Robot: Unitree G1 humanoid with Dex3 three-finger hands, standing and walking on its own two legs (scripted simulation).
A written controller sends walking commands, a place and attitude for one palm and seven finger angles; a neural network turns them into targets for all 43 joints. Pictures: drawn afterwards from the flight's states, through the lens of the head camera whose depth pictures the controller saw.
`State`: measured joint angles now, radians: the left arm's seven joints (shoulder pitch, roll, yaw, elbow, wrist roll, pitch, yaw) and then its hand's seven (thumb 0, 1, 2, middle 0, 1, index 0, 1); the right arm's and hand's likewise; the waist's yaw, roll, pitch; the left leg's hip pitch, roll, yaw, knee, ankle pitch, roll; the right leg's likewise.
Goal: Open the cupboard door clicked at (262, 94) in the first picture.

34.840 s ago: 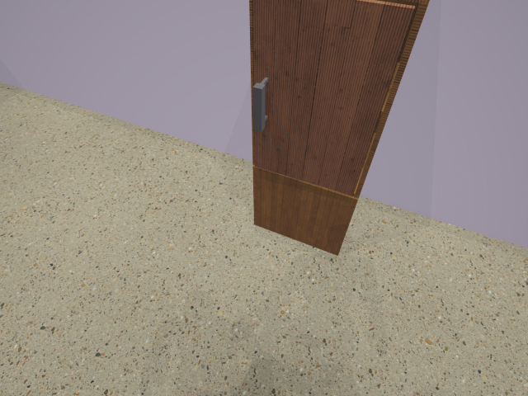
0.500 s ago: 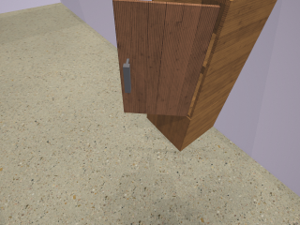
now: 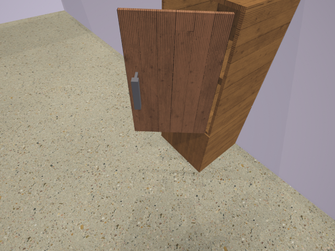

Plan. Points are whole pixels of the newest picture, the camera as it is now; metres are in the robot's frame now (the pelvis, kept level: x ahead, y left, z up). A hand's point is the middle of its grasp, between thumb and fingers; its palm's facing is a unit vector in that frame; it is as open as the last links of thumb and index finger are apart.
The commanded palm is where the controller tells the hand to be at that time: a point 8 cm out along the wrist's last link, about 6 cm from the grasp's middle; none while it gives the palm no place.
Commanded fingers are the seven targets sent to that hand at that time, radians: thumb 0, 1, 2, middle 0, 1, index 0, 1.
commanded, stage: look again from close up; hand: left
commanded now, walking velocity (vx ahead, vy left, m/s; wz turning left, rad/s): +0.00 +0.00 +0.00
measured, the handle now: (137, 90) +0.71 +0.17 -0.06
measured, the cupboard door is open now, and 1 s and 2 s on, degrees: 49 49 49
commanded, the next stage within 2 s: shuffle to correct the standing spot in 0.30 s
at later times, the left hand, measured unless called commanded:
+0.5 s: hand out of the picture -0.01 +0.15 -0.18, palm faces +0.03 -0.98 -0.17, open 7.4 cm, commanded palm none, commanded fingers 0.00 0.90 0.90 -0.20 -0.30 -0.20 -0.30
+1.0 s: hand out of the picture +0.04 +0.16 -0.19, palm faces +0.06 -0.99 -0.10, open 7.4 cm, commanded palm none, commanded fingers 0.00 0.90 0.90 -0.20 -0.30 -0.20 -0.30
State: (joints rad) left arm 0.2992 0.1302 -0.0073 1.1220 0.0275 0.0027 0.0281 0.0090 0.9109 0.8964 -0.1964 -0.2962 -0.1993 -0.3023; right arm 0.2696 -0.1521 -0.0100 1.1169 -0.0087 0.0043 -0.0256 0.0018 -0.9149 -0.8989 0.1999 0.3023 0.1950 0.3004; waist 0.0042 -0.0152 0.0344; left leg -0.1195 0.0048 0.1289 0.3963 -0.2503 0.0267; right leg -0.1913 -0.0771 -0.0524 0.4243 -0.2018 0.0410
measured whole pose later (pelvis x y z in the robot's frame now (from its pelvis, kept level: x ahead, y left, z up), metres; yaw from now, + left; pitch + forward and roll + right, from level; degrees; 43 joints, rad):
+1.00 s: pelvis +0.11 +0.01 -0.01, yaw +0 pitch +0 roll -2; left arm 0.40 0.12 0.05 1.15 0.03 0.01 0.01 0.01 0.90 0.90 -0.20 -0.30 -0.20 -0.30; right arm 0.33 -0.10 -0.02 1.07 -0.03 -0.07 -0.04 0.00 -0.91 -0.90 0.20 0.30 0.19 0.30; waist -0.01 -0.04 0.03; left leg -0.16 0.04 0.16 0.57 -0.41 0.05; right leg -0.39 -0.05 -0.06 1.08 -0.44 -0.01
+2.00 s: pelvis +0.19 +0.03 +0.00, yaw +3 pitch +1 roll +0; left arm 0.30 0.21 0.06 1.05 0.02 0.06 0.03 0.00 0.91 0.90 -0.19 -0.30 -0.20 -0.30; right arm 0.22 -0.14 -0.03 1.00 -0.02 0.01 -0.05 0.00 -0.93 -0.90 0.20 0.30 0.20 0.30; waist 0.02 -0.04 0.04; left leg -0.22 -0.03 0.08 0.41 -0.21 0.07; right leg -0.30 -0.03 0.00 0.81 -0.43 0.04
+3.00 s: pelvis +0.17 +0.02 -0.01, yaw +3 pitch -1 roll +0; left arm 0.33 0.12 -0.02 1.08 0.02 -0.03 0.05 0.00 0.90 0.90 -0.20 -0.30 -0.20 -0.30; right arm 0.31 -0.15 0.01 1.09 -0.02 -0.01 -0.03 0.03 -0.94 -0.90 0.20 0.30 0.20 0.30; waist -0.01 0.02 0.00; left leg -0.28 -0.01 0.08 0.55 -0.26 0.05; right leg -0.14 -0.01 -0.03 0.52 -0.37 0.00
